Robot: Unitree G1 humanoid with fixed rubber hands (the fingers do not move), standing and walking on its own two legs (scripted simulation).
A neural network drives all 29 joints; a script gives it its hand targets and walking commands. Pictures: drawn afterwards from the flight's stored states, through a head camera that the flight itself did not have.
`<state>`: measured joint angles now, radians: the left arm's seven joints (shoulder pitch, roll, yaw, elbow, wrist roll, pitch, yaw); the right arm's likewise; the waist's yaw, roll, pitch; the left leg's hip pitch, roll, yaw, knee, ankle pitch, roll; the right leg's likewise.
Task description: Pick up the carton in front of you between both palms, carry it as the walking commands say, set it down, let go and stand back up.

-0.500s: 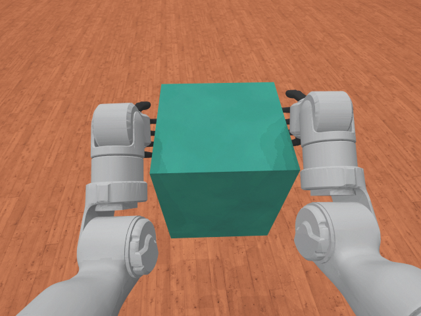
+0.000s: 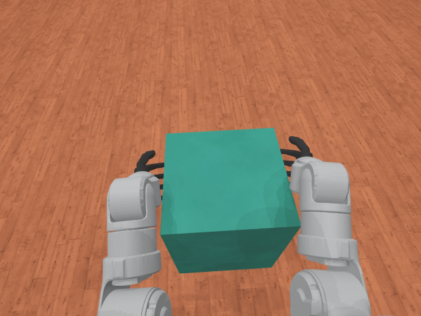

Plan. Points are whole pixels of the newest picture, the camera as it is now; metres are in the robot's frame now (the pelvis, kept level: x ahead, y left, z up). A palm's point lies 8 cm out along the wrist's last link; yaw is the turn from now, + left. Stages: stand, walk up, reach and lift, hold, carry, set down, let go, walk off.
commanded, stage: carry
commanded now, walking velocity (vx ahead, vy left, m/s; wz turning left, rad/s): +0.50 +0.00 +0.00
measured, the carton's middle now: (223, 206) +0.33 -0.01 -0.02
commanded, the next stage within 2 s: none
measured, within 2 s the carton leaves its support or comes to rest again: neither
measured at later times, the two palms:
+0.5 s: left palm (150, 88) +0.60 +0.15 +0.08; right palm (267, 78) +0.60 -0.13 +0.10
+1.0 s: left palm (168, 23) +0.92 +0.13 +0.09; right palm (257, 15) +0.93 -0.16 +0.10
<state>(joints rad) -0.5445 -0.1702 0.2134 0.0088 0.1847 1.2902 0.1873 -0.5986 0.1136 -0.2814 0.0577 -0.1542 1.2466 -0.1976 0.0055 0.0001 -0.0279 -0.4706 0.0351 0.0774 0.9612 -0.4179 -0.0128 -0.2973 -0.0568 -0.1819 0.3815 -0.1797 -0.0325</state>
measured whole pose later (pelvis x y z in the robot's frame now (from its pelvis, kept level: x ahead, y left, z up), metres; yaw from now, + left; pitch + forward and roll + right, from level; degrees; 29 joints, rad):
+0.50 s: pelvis +0.32 +0.02 +0.00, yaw -3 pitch +4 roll +0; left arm -0.28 -0.16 0.12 -0.16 0.14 1.27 0.21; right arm -0.34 0.17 -0.15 -0.11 -0.12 1.20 -0.25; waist -0.01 -0.01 -0.13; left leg -0.11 0.04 0.21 0.30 -0.25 0.02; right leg -0.57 -0.10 -0.12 0.65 -0.17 0.02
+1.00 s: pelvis +0.63 -0.01 -0.01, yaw -1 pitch +3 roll +0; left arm -0.32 -0.17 0.12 -0.21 0.13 1.25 0.23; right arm -0.35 0.18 -0.15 -0.21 -0.14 1.19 -0.24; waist 0.01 0.01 -0.06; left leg -0.51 0.06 0.17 0.49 -0.01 -0.01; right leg -0.08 -0.06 -0.22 0.36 -0.32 0.01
